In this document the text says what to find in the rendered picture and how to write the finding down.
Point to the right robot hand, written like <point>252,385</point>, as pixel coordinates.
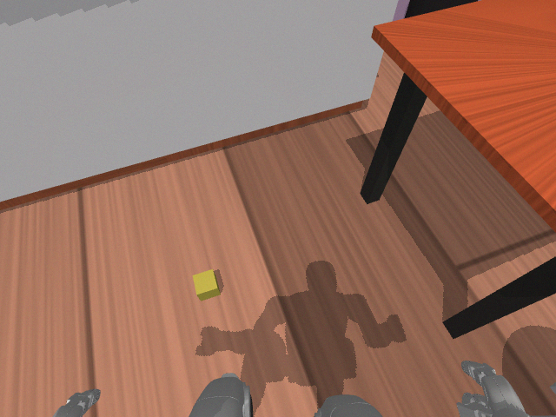
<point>498,392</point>

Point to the left robot hand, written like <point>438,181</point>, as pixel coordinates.
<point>78,404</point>

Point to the table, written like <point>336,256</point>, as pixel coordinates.
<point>490,68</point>

